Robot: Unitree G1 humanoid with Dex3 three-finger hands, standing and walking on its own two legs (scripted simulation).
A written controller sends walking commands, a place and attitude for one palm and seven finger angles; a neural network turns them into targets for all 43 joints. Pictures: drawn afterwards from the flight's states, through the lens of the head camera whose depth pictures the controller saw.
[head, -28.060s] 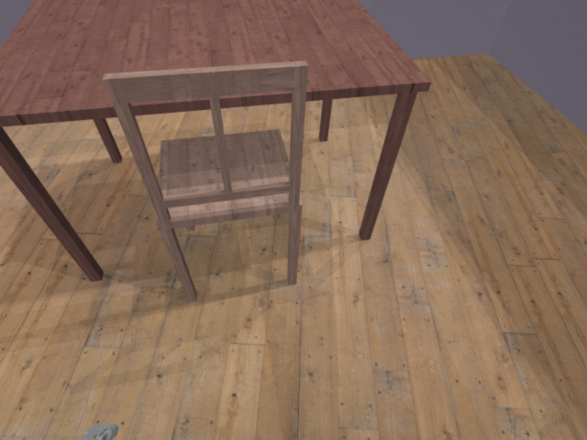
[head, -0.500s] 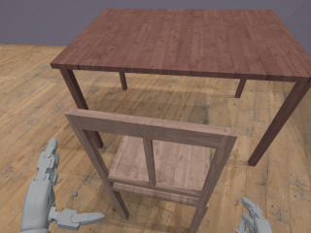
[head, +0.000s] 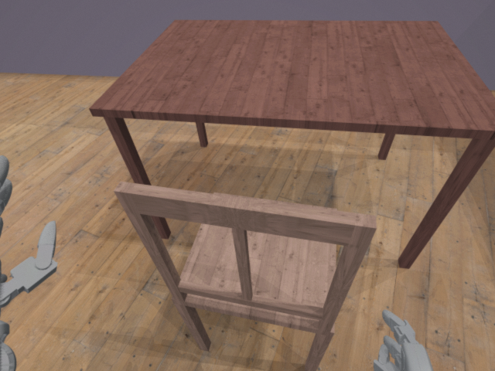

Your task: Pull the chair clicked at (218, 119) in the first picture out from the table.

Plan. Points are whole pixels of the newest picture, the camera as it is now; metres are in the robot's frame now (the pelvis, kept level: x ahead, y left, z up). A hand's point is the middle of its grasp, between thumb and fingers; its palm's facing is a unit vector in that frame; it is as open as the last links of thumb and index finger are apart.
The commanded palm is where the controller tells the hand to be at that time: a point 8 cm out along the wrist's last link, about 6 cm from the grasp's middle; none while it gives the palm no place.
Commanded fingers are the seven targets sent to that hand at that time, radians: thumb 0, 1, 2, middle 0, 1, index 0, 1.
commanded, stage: draw the hand back to the body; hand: left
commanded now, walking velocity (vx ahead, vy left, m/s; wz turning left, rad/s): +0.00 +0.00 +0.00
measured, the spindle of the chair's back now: (243, 266) +0.32 +0.06 -0.06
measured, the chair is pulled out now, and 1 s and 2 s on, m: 0.30 0.30 0.30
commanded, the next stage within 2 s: step back with the hand held close in 0.36 s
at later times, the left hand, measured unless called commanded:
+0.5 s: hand (32, 239) +0.20 +0.29 +0.19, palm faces +0.53 -0.75 -0.40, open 7.4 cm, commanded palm +0.16 +0.32 +0.19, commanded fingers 0.00 0.90 0.90 -0.20 -0.30 -0.20 -0.30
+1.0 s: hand (35, 231) +0.22 +0.29 +0.19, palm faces +0.42 -0.69 -0.59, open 7.4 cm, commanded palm +0.15 +0.32 +0.19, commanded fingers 0.00 0.90 0.90 -0.20 -0.30 -0.20 -0.30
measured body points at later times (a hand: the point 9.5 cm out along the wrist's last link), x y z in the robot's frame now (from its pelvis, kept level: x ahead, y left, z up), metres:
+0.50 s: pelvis +0.02 +0.02 +0.00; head +0.01 +0.01 +0.45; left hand +0.17 +0.32 +0.21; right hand +0.19 -0.21 -0.08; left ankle -0.14 +0.13 -0.72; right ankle +0.11 -0.17 -0.72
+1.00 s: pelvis +0.01 +0.02 +0.00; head +0.06 +0.01 +0.45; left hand +0.19 +0.32 +0.22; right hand +0.15 -0.23 -0.11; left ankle -0.14 +0.13 -0.72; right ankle +0.12 -0.17 -0.72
